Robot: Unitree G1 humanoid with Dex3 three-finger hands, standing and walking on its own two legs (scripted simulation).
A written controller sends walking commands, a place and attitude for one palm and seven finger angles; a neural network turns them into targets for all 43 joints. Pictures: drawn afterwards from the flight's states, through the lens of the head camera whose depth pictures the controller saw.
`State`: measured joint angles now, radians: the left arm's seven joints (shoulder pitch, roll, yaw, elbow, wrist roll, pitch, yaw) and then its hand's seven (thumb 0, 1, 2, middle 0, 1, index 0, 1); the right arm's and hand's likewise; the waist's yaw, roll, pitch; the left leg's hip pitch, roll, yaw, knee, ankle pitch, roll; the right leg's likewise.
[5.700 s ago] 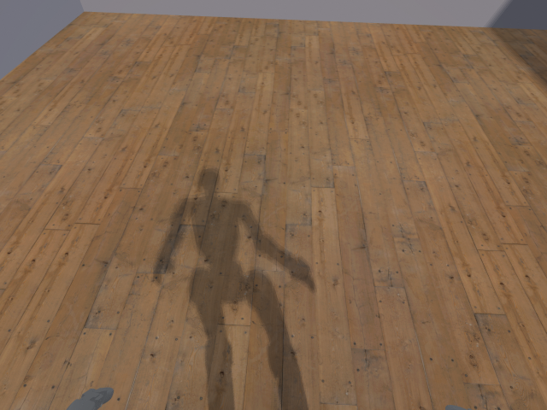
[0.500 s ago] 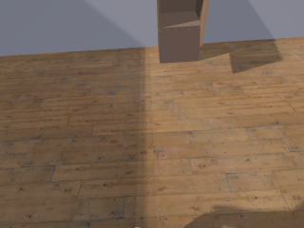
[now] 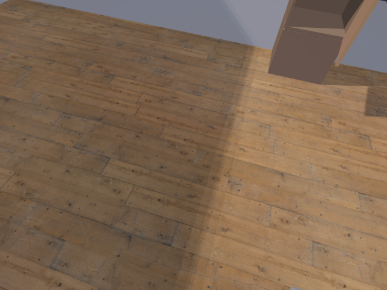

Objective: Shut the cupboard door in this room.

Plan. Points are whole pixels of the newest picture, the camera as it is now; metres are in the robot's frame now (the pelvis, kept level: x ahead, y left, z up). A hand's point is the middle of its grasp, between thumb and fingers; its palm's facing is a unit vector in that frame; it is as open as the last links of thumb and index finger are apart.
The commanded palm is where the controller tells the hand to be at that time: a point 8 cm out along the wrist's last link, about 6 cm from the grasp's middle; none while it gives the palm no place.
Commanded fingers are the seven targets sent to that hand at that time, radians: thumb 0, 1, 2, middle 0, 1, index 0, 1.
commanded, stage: stand and wait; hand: left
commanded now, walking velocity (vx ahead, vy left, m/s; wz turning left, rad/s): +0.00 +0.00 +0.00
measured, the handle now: out of the picture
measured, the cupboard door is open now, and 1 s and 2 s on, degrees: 78 78 78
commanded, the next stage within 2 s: turn or walk to find it in 0.42 s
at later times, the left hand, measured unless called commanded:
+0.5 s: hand out of the picture +0.04 +0.17 -0.15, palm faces +0.03 -0.97 -0.24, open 7.3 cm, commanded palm none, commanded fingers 0.00 0.90 0.90 -0.20 -0.30 -0.20 -0.30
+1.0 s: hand out of the picture -0.02 +0.16 -0.16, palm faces +0.15 -0.96 -0.23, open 7.4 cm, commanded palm none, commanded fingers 0.00 0.90 0.90 -0.20 -0.30 -0.20 -0.30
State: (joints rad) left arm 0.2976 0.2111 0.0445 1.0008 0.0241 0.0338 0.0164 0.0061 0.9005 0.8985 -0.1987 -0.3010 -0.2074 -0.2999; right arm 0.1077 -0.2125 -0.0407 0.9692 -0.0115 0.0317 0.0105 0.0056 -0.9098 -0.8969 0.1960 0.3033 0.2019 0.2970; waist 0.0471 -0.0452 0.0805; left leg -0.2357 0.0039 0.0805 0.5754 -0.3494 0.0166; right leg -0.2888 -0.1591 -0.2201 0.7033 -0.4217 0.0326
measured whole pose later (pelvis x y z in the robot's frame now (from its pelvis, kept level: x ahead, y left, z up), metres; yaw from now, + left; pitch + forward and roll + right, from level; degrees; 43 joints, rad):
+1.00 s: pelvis -0.03 -0.02 +0.01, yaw +6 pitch -1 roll +0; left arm 0.25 0.16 0.02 1.08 0.02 0.01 0.03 0.01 0.91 0.90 -0.19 -0.30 -0.20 -0.30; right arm 0.25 -0.17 -0.03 1.08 -0.02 0.02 -0.03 0.01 -0.93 -0.90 0.20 0.30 0.21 0.30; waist 0.01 0.03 0.03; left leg -0.24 -0.01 -0.03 0.52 -0.26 -0.01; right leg -0.24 -0.06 -0.16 0.53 -0.27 -0.02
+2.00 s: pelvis -0.05 -0.09 +0.02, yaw +22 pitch -2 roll +2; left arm 0.24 0.15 0.01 1.00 0.02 0.01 0.02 0.01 0.92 0.90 -0.20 -0.30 -0.21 -0.30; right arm 0.23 -0.27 -0.07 1.03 -0.02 0.06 -0.01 0.00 -0.91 -0.90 0.20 0.30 0.20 0.30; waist -0.01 0.06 0.03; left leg -0.41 0.01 -0.07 0.94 -0.35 -0.04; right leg -0.16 0.00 -0.07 0.46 -0.27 -0.06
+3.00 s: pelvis -0.11 -0.12 +0.01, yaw +43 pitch +0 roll +2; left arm 0.13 0.17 0.02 0.91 0.02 0.02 0.02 0.00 0.90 0.90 -0.20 -0.30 -0.21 -0.30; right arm 0.30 -0.24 -0.08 1.01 -0.02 0.07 0.00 0.01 -0.91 -0.90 0.20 0.30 0.20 0.30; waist -0.05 0.06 0.06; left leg -0.46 -0.08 -0.07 0.94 -0.44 -0.02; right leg -0.22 -0.04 -0.07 0.52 -0.30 -0.03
